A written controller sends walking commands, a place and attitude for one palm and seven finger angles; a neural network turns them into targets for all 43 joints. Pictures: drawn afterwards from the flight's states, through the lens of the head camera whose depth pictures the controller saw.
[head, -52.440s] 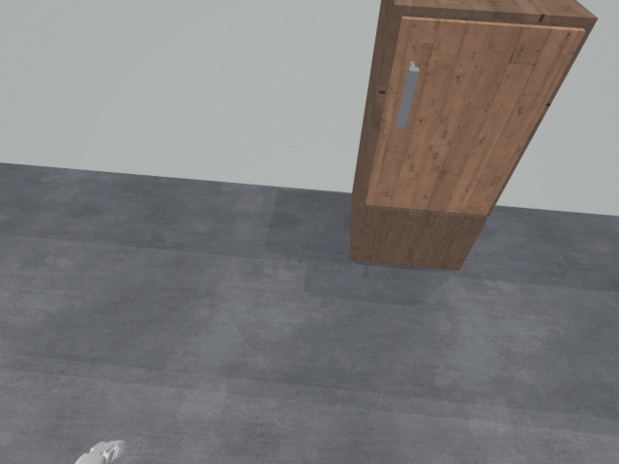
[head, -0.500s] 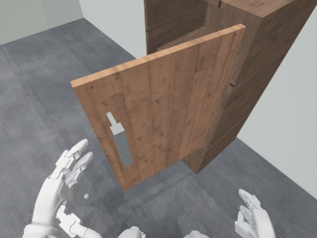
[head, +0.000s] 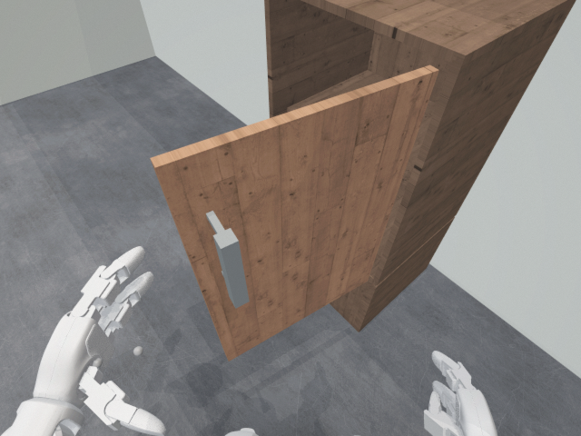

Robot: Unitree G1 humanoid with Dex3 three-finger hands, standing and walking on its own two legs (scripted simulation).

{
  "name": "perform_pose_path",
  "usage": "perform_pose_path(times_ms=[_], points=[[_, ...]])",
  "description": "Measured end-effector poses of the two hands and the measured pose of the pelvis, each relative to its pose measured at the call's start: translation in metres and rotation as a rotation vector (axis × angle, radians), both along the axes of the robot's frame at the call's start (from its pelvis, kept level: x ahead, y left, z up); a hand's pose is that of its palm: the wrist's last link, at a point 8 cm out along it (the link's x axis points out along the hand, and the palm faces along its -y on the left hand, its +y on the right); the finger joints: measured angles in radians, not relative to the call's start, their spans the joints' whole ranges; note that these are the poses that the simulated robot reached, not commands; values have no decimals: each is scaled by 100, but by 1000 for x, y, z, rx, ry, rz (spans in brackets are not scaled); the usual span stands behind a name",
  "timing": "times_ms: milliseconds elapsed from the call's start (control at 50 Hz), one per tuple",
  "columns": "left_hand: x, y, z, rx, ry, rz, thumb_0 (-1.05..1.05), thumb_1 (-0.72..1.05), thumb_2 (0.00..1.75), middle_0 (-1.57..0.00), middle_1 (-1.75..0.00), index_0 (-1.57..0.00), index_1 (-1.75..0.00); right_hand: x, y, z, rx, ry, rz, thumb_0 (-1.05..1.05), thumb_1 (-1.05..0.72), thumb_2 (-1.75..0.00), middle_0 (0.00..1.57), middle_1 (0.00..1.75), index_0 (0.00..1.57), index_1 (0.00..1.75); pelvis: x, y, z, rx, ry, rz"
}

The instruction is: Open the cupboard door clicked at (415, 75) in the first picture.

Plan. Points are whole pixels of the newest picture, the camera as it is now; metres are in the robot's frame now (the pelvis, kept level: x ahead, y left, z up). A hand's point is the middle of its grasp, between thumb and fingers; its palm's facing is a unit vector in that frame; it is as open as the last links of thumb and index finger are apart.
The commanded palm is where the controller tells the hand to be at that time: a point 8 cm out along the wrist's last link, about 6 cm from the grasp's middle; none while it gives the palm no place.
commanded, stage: draw the hand back to the body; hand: left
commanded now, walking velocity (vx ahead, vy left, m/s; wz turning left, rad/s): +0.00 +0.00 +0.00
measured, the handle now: (226, 261) +0.34 +0.11 +0.06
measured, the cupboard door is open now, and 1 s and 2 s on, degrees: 80 80 80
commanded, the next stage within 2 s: step back with the hand held close in 1.34 s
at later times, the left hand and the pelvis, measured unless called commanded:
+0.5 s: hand (62, 329) +0.20 +0.24 +0.14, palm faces +0.29 -0.89 -0.35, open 14.5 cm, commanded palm +0.16 +0.29 +0.17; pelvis +0.02 +0.02 +0.04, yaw +0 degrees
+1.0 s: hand (4, 254) +0.23 +0.27 +0.22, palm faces +0.45 -0.79 -0.42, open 8.7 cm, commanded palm +0.18 +0.30 +0.23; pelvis +0.04 +0.01 +0.06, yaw -1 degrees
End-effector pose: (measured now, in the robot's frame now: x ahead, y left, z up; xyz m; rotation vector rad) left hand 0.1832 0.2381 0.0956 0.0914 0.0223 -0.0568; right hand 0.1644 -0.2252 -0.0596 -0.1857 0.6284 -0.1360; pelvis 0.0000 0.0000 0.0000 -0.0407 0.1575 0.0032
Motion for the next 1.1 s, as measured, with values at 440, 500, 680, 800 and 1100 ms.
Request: perform_pose_path(times_ms=[440, 500, 680, 800, 1100], points=[[-14, 44, 53, 224, 46, 326, -1, -28, 40, -16, -30, -16, -30, 24, 21, 41, -34, -57, 40, 1, -90, -90, 20, 30, 20, 30, 13, 14, 34, 3, -101, -5], [-16, 48, 60, 265, 55, 375, 0, -19, 44, -16, -30, -16, -30, 25, 25, 40, -32, -25, 50, 1, -90, -90, 20, 30, 20, 30, 18, 17, 40, 7, -115, -6], [-3, 59, 98, 345, -37, 443, 0, 11, 56, -18, -31, -18, -30, 35, 31, 39, -15, 19, 77, 1, -90, -90, 20, 30, 21, 30, 32, 19, 53, 19, -160, -8], [5, 62, 115, 367, -80, 457, 0, 32, 65, -19, -31, -19, -30, 44, 27, 45, -6, 16, 75, 1, -90, -90, 20, 30, 21, 30, 37, 16, 59, 23, -182, -18], [4, 60, 144, 386, -175, 508, 1, 79, 86, -20, -31, -20, -30, 48, 3, 49, -11, 33, 68, 1, -90, -90, 20, 30, 20, 30, 35, 0, 65, 29, -216, -22]])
